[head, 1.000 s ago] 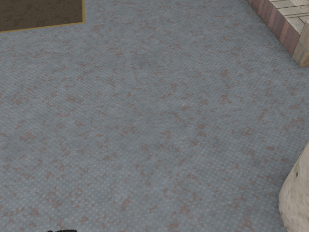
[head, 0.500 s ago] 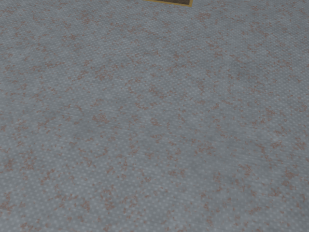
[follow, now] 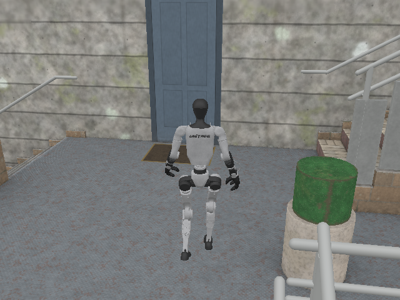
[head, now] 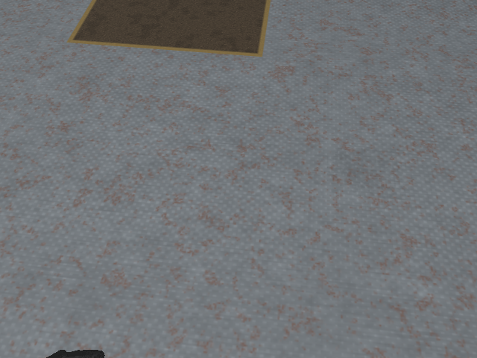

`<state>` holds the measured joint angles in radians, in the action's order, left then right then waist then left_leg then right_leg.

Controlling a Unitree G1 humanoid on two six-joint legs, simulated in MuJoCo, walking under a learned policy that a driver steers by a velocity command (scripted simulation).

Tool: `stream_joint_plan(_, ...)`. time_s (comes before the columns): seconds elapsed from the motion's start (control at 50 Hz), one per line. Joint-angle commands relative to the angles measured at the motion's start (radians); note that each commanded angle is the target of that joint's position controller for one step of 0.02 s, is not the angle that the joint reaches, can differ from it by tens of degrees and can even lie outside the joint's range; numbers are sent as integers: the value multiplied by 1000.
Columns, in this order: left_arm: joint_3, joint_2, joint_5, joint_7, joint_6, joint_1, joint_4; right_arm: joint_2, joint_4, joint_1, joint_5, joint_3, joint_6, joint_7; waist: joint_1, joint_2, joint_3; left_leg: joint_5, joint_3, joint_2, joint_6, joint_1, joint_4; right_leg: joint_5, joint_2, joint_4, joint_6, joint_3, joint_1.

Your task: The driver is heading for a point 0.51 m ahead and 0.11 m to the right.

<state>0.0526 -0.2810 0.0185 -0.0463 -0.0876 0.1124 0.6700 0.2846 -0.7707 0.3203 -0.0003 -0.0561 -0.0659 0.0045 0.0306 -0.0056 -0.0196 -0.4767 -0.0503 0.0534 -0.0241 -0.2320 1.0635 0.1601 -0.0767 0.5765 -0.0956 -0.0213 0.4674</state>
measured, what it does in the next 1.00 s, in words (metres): walks ahead, turning right: left foot, then right foot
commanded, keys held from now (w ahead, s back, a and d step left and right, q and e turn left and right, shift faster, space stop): w+e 0.54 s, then no key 0.46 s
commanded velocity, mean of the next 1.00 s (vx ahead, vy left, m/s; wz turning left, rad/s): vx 0.37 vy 0.00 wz -0.39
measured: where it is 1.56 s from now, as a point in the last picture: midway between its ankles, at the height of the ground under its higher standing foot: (272, 345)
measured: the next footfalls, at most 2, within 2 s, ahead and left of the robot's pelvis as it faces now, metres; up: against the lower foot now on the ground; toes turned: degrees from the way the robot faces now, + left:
left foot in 0.40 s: +0.42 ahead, +0.09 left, +0.00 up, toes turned -19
right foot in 0.84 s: +0.50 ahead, -0.21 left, +0.00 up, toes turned -23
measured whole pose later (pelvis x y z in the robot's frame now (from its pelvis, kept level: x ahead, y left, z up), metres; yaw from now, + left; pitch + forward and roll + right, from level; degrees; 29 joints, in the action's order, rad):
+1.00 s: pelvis +0.43 -0.07 +0.01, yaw -24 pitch +2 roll +0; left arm 0.02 -0.21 -0.02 -0.01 -0.01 0.09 0.66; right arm 0.29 -0.83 0.21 0.00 -0.04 -0.01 0.01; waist 0.03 -0.02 -0.03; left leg -0.57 -0.02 -0.05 0.07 -0.37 0.92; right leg 0.12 -0.03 0.50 -0.04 0.01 0.41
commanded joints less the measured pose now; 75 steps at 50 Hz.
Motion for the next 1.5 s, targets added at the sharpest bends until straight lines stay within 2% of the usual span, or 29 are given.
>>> stream_joint_plan(0.02, 47, -143, -5, 20, 13, 174, -39, 125, 149, -119, -10, -16, -66, -10, -106, 8, 132, 112, -60, -89, 14, -564, 211, 10, 319, -276, -214, 551, -582)
stream_joint_plan(0.04, 42, -132, -9, 22, 15, 143, -48, 124, 157, -134, 11, -22, -66, -4, -76, -26, 85, 145, -51, -110, 26, -521, 139, -97, 288, -296, -206, 498, -475)
stream_joint_plan(0.08, 36, -120, -17, 27, 14, 119, -55, 111, 160, -99, 20, -24, -52, 1, -24, 29, 72, 163, -46, -132, 48, -449, 61, -200, 251, -332, -208, 444, -367)
stream_joint_plan(0.16, 46, -151, -4, 46, 15, 149, -30, 70, 176, -169, 25, -10, -31, 13, -29, 48, 43, 295, -7, -121, 95, -427, -144, -303, 195, -346, -188, 333, -241)
stream_joint_plan(0.22, 51, -158, 7, 58, 28, 196, -5, 39, 195, -287, 19, 1, -39, 5, -75, 70, 44, 493, 2, -75, 100, -333, -368, -269, 138, -314, -134, 288, -198)
stream_joint_plan(0.3, 51, -153, 15, 63, 45, 264, 18, 60, 217, -388, -2, -5, -53, -13, -112, 89, 43, 523, -20, -32, 86, -283, -521, -162, 164, -253, -116, 382, -274)
stream_joint_plan(0.38, 54, -143, 10, 67, 57, 232, 7, 110, 196, -292, -8, -35, -72, -19, -39, 134, 69, 424, -24, -23, 22, -111, -640, -198, 172, -119, -78, 469, -338)
stream_joint_plan(0.4, 44, -112, 4, 63, 53, 213, -8, 140, 178, -186, 3, -51, -76, -12, 16, 122, 146, 435, -49, -78, -21, 77, -638, -238, 129, 9, -46, 429, -287)
stream_joint_plan(0.42, 25, -59, -13, 60, 47, 213, -33, 202, 167, -21, 16, -68, -74, -2, 79, 10, 288, 419, -218, -259, -93, 353, -608, -53, 64, 286, -6, 333, -143)
stream_joint_plan(0.44, 11, -27, 13, 62, 39, 359, -50, 247, 130, 43, 25, -77, -60, -7, 15, -318, 379, 230, -658, -464, -254, 611, -679, 440, -50, 564, 53, 216, 198)
stream_joint_plan(0.46, 26, -121, 22, 64, 38, 362, -24, 164, 147, 25, -1, -63, -53, -8, 32, -238, 311, 21, -733, -478, -246, 564, -721, 414, 43, 693, 71, 222, 311)
stream_joint_plan(0.48, 40, -166, 16, 62, 45, 255, -36, 105, 155, -14, -3, -47, -46, -2, 59, -132, 182, 24, -571, -428, -201, 444, -738, 311, 75, 729, 84, 200, 338)
stream_joint_plan(0.5, 42, -156, 3, 62, 49, 191, -51, 95, 156, -56, 6, -40, -39, -2, 45, -60, 102, 136, -447, -383, -173, 318, -760, 240, 104, 716, 90, 169, 313)
stream_joint_plan(0.56, 41, -102, 5, 51, 55, 157, -72, 60, 129, -108, 17, -25, -40, -4, -10, -93, 8, 400, -236, -296, -156, 112, -831, 169, 154, 634, 94, 144, 231)
stream_joint_plan(0.62, 28, -52, -8, 56, 64, 142, -81, 93, 87, -118, 13, -33, -49, -11, -41, -85, 10, 830, -103, -292, -189, 67, -823, 169, 138, 498, 126, 116, 196)
stream_joint_plan(0.7, 6, -22, -15, 38, 55, 71, -81, 134, 48, -132, -5, -41, -24, -1, -24, -88, 69, 926, 42, -246, -166, 48, -807, -69, 128, 213, 126, 55, 50)
stream_joint_plan(0.76, 10, -42, -14, 23, 48, -8, -102, 155, 11, -83, -18, -42, -10, 0, 4, -89, 85, 873, 39, -260, -149, 101, -764, -128, 105, 75, 104, 44, -13)
stream_joint_plan(0.84, 40, -107, -32, 30, 45, 75, -80, 142, -16, -64, -32, -34, -5, 1, -54, -58, 130, 794, 46, -210, -73, 98, -548, -282, 68, -159, 25, 27, -258)
stream_joint_plan(0.86, 55, -181, -46, 43, 46, 148, -81, 102, -2, -43, 0, -16, -14, 1, -70, 43, 223, 572, 95, -149, -13, -13, -374, -730, 221, -93, -31, 169, -458)
stream_joint_plan(0.88, 37, -175, -63, 52, 55, 143, -90, 24, -8, 77, 23, 21, -16, -11, -28, 236, 346, -93, 78, -72, 58, -248, -112, -1001, 467, -55, -230, 426, -696)
stream_joint_plan(0.9, 18, -92, -44, 44, 63, 166, -73, 78, -28, 68, 5, 11, 0, -16, -62, 206, 411, -239, -17, -97, 79, -256, -38, -821, 468, -99, -268, 473, -648)
stream_joint_plan(0.94, 9, -72, -31, 35, 66, 79, -62, 109, -13, -39, -14, -1, 37, -3, -50, 108, 247, -182, -11, -130, 93, -315, -27, -521, 368, -159, -183, 381, -493)
stream_joint_plan(1.0, 19, -102, -43, 40, 77, -44, -64, 90, -27, -33, 2, -2, 81, 25, 8, 137, 142, -44, 16, -126, 116, -149, -173, -280, 293, -248, -129, 277, -201)
stream_joint_plan(1.12, 1, -34, -33, 51, 83, -47, -12, 41, -61, -25, 26, 10, 84, 22, 21, 125, 124, 293, 59, -91, 61, 103, -525, 192, 210, -253, -46, 193, -67)
stream_joint_plan(1.16, -2, -26, -43, 47, 81, 16, 18, 117, -31, -69, 35, 0, 83, 25, -27, 10, 33, 256, -28, -176, 3, 52, -611, 349, 133, -207, 47, 151, -32)
stream_joint_plan(1.18, 1, -25, -39, 51, 82, 23, 19, 131, -45, -105, 23, -8, 81, 26, -49, -108, -3, 17, -37, -169, -24, -106, -656, 257, 84, -172, 78, 82, -124)
stream_joint_plan(1.22, 9, -40, -37, 62, 83, 0, 30, 66, -42, -142, 30, 11, 63, 25, -46, -119, -22, -37, -39, -154, 0, -197, -710, 130, 83, -106, 81, 69, -232)
stream_joint_plan(1.3, 13, -31, -37, 66, 83, 31, 72, 64, -67, -105, 14, 14, 38, 25, -32, -53, 6, 133, -11, -132, 21, -115, -656, 13, 95, -100, 64, 81, -243)
stream_joint_plan(1.5, 19, -36, -24, 77, 88, 60, 172, 49, -124, -78, 6, 19, 44, 26, -23, 10, 40, 317, 19, -106, 14, -42, -620, -164, 106, -79, 71, 79, -296)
